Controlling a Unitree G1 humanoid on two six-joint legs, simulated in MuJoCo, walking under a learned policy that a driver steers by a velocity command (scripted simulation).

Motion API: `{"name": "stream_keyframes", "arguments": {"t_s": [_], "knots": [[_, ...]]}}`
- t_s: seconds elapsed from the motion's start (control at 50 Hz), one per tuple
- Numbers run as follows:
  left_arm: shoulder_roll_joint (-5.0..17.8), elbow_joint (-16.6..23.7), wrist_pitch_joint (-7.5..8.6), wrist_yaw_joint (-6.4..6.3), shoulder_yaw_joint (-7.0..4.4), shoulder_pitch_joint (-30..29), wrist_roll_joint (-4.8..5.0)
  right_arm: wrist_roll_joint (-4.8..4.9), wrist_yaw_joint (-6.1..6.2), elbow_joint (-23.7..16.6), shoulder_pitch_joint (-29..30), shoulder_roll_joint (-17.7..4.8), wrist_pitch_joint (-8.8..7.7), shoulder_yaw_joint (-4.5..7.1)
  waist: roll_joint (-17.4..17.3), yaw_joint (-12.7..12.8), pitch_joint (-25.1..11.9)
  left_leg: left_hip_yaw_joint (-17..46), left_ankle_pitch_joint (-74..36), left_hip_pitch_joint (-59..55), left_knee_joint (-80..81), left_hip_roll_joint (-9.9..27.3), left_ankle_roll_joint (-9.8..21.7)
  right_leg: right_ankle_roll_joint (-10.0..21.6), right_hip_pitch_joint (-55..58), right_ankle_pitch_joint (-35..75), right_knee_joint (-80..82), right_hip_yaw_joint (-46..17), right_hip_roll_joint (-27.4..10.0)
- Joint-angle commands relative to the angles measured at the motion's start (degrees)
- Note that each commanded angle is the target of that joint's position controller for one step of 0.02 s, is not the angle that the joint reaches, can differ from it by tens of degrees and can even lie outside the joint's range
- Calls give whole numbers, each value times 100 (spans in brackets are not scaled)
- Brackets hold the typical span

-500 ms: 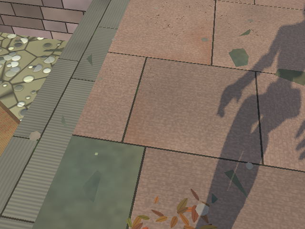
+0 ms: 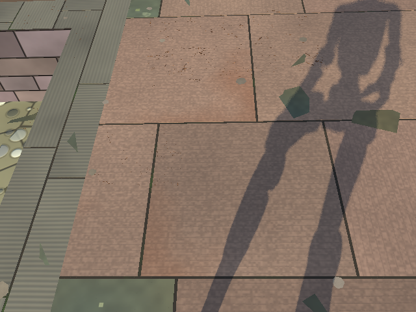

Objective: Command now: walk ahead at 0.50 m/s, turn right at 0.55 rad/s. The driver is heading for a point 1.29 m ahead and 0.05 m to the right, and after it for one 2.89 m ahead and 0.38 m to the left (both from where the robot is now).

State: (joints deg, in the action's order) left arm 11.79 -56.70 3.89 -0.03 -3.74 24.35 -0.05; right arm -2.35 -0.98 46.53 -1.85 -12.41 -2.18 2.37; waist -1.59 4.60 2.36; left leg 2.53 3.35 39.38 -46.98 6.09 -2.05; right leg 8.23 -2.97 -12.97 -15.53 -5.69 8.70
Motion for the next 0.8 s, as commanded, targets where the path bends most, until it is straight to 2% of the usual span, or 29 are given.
{"name": "stream_keyframes", "arguments": {"t_s": [0.02,0.06,0.1,0.14,0.16,0.18,0.2,0.22,0.24,0.26,0.28,0.3,0.34,0.38,0.42,0.48,0.5,0.54,0.58,0.6,0.62,0.64,0.66,0.68,0.7,0.72,0.74,0.76,0.8], "knots": [[810,220,17,-51,-148,588,-25,28,-33,-598,741,-368,-54,27,547,112,54,-292,-267,239,455,-350,-13,346,309,2834,121,-1222,-1415],[837,243,-26,-94,-152,689,-65,62,-19,-752,1002,-365,-98,-15,579,170,118,-365,-147,141,863,-563,41,300,524,3721,-261,-1198,-1377],[889,302,-69,-137,-170,658,-105,115,23,-808,889,-420,-174,-34,710,92,4,-349,-75,-449,1355,-790,165,109,556,4416,-726,-1200,-1294],[1018,470,-46,-156,-205,266,-99,139,109,-594,10,-685,-246,40,846,-338,-357,-298,-38,-1865,1919,-1033,365,-225,234,5059,-1453,-1255,-1116],[1081,567,9,-121,-219,0,-31,133,168,-421,-723,-847,-320,96,781,-748,-657,-219,-750,-2856,2418,-874,490,-362,-45,4873,-2266,-1225,-942],[890,810,75,-84,-170,-195,111,-3,238,-292,-1598,-1157,-410,171,489,-1087,-1314,423,-2053,-4413,2248,92,703,-473,-936,3242,-3505,-1168,-714],[331,959,37,-169,-99,475,267,-113,233,-341,-1911,-1562,-376,225,-919,-733,-2206,1907,-5919,-5952,1322,2176,1193,-558,-2229,-2559,-5400,-275,120],[849,887,-65,-248,-199,1023,124,60,149,-425,-1989,-1337,-239,208,-736,-528,-2838,2558,-6466,-5836,1294,2401,1503,-519,-2407,-2768,-6101,-214,-135],[972,803,-194,-260,-232,910,87,120,179,-575,-1328,-1097,-186,197,-751,-366,-2524,2562,-4525,-5144,1828,2252,1766,-619,-2646,-2052,-6510,-114,-311],[989,823,-304,-193,-228,399,-66,152,207,-719,-837,-541,-141,44,-245,-352,-1618,1762,-3298,-4213,2259,1647,1561,-724,-2779,-1603,-6214,76,-556],[920,909,-375,-86,-244,33,-116,133,237,-695,-701,-390,-122,-38,-301,-339,-1063,1154,-2861,-3634,2531,1253,1381,-820,-2788,-1404,-5962,104,-657],[786,930,-464,2,-232,7,-142,112,264,-629,-742,-482,-109,-26,-401,-265,-765,737,-2807,-3175,2723,1061,1338,-906,-2641,-1289,-5803,158,-729],[628,997,-586,88,-200,3,-149,115,265,-513,-924,-670,-140,35,-498,-192,-700,272,-2994,-2748,2862,943,1362,-921,-2368,-1080,-5664,289,-699],[639,1108,-639,108,-202,-116,-143,85,245,-518,-949,-742,-173,65,-495,-136,-807,60,-2909,-2713,2909,1016,1454,-908,-2435,-975,-5521,323,-701],[642,1270,-703,141,-173,-424,-169,65,237,-522,-957,-777,-139,84,-573,-166,-744,-80,-2223,-2580,3040,1063,1494,-881,-2516,-809,-5105,365,-813],[599,1499,-745,295,-75,-892,-220,64,170,-513,-1048,-896,-72,145,-756,-311,-640,1,1213,-2281,3647,999,1392,-757,-2312,-454,-4035,489,-984],[584,1570,-730,347,-41,-1040,-226,76,147,-516,-1037,-980,-55,175,-816,-347,-556,22,1838,-2144,3792,995,1343,-718,-2127,-469,-3623,563,-967],[594,1620,-657,383,11,-1195,-221,71,98,-476,-1156,-1114,-25,234,-738,-434,-468,-15,2269,-1983,3884,1016,1279,-627,-1652,-739,-2914,758,-873],[598,1617,-552,354,52,-1204,-215,72,38,-381,-1391,-1200,14,277,-581,-496,-421,34,2528,-2007,3828,1085,1261,-497,-1262,-954,-2290,935,-785],[520,1552,-482,334,89,-1043,-208,104,6,-346,-1401,-1204,49,286,-471,-392,-377,-41,2757,-1878,3700,1030,1192,-401,-847,-766,-1751,1010,-742],[474,1408,-401,309,112,-735,-202,127,-16,-322,-1389,-1111,91,272,-327,-240,-327,-214,3078,-1554,3414,853,1056,-289,-207,-595,-1151,1042,-645],[568,1193,-325,266,91,-253,-187,88,-35,-342,-1344,-867,114,217,-1,-52,-278,-520,3284,-1099,2786,520,842,-199,466,-938,-644,808,-687],[929,1101,-260,192,28,214,-260,40,-87,-489,-1261,-298,107,68,1273,104,-247,-1215,3127,-359,952,-33,519,-26,872,-2409,410,-1070,-2079],[1715,1250,-269,98,-152,81,-179,30,-93,-733,-1083,-342,97,71,1723,51,330,-1043,2912,974,99,-660,403,535,576,-3523,1202,-2952,-3076],[1526,1216,-263,4,-156,-75,-183,9,-95,-784,-743,-894,96,210,1082,64,706,-374,2265,935,-335,-247,429,645,93,-3207,1203,-2587,-2967],[1220,1263,-204,-1,-46,-445,-153,125,-168,-686,-946,-890,77,238,1090,-256,645,-189,1725,728,-339,-224,431,436,8,-2583,1203,-2018,-2620],[1057,1294,-134,8,-10,-675,-126,155,-197,-517,-1203,-885,54,254,1027,-427,507,-133,1378,516,-370,-225,388,238,92,-1793,1227,-1422,-2357],[963,1320,-51,-20,12,-753,-107,112,-206,-359,-1363,-905,53,281,938,-464,311,-181,1086,328,-625,-288,346,136,189,-1036,1194,-908,-2167],[812,1230,80,-39,49,-552,-115,86,-201,-257,-1430,-745,77,281,633,-449,100,-4,836,257,-1023,-413,314,72,311,10,1059,-283,-2095]]}}
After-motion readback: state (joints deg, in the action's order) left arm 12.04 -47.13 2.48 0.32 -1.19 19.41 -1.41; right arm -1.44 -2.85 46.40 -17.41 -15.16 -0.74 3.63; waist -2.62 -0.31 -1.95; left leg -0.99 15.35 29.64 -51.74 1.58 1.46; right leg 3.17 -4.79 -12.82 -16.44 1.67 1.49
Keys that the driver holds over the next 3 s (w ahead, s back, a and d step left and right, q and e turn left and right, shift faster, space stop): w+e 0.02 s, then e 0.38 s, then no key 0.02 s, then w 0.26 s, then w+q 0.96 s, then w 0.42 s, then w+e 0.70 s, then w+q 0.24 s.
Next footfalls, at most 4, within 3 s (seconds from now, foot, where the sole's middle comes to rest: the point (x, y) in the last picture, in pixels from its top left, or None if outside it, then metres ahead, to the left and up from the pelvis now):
0.18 left None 0.30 0.12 -0.78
0.66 right None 0.20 -0.09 -0.78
1.14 left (234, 282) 0.56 0.02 -0.78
1.66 right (282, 202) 0.87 -0.14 -0.78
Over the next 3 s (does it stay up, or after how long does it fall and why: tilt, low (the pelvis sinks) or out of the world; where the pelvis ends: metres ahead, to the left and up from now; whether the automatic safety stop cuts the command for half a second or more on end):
stays up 1.37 0.01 0.00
